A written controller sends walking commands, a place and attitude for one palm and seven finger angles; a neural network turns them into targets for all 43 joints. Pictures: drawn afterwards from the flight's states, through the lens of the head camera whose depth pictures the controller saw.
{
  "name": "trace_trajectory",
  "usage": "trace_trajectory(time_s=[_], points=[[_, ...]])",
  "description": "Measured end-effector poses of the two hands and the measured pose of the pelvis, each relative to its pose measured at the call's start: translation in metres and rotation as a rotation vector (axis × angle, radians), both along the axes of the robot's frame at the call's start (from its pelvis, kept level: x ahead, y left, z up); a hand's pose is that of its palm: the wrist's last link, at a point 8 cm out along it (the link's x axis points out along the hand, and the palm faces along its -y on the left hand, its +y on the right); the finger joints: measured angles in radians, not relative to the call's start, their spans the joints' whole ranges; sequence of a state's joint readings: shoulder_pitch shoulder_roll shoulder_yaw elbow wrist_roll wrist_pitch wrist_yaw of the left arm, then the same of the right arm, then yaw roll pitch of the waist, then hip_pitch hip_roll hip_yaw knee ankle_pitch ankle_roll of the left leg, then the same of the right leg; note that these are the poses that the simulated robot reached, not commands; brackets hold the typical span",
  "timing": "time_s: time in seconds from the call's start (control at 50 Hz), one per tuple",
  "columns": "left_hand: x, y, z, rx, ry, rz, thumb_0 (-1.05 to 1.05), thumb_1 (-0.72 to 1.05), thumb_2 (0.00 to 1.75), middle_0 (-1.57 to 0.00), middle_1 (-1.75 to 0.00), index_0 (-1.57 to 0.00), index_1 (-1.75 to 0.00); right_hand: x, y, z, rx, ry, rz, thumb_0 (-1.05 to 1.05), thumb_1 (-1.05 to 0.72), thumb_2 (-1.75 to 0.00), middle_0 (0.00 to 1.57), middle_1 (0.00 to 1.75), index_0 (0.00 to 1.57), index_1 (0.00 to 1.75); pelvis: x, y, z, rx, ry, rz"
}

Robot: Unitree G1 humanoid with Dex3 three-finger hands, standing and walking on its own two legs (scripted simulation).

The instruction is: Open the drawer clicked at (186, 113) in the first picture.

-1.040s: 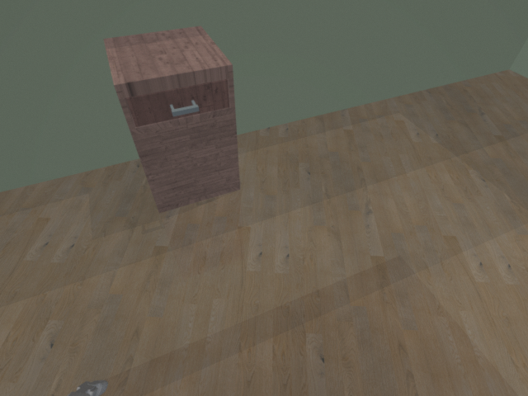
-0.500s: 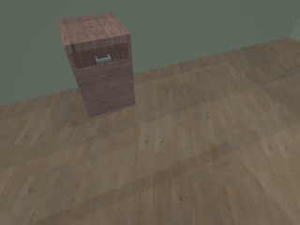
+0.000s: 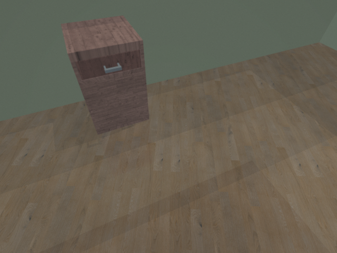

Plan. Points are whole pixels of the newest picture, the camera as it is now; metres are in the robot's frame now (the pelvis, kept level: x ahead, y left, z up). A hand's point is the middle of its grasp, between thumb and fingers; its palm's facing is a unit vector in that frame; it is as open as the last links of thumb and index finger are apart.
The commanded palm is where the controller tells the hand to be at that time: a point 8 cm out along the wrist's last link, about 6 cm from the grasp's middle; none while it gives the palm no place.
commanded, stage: look at it before walking up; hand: left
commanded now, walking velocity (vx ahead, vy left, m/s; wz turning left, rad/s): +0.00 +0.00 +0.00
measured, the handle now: (112, 67) +1.14 +0.40 -0.20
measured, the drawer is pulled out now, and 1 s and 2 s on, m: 0.00 0.00 0.00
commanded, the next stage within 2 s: walk to a spot facing it in 0.40 s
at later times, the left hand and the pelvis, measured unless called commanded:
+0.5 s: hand out of the picture +0.08 +0.25 -0.16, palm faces -0.03 -0.94 -0.33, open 7.4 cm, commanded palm none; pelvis +0.01 +0.00 +0.00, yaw +0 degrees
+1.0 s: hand out of the picture +0.09 +0.13 -0.17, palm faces -0.08 -0.98 -0.20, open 7.4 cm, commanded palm none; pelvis +0.11 -0.05 -0.01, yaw -10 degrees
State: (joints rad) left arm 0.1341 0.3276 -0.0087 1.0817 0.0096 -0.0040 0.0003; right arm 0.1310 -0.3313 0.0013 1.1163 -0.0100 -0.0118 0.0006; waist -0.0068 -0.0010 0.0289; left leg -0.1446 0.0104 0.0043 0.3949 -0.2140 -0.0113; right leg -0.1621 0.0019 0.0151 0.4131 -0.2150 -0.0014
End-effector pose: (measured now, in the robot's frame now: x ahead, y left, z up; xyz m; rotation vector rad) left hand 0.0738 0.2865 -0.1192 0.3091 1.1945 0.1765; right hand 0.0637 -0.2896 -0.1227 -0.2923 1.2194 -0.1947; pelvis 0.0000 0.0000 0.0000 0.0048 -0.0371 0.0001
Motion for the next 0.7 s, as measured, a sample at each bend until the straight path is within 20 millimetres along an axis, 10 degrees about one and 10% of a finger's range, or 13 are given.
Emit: trace_trajectory(time_s=[0.7], points=[[-0.009,-0.016,-0.017,-0.049,0.109,0.005,0.01,0.91,0.9,-0.2,-0.3,-0.2,-0.29,-0.002,0.019,-0.015,0.053,0.017,-0.062,0.0,-0.91,-0.9,0.2,0.3,0.2,0.3,0.028,0.0,-0.006,0.007,0.013,-0.069]])
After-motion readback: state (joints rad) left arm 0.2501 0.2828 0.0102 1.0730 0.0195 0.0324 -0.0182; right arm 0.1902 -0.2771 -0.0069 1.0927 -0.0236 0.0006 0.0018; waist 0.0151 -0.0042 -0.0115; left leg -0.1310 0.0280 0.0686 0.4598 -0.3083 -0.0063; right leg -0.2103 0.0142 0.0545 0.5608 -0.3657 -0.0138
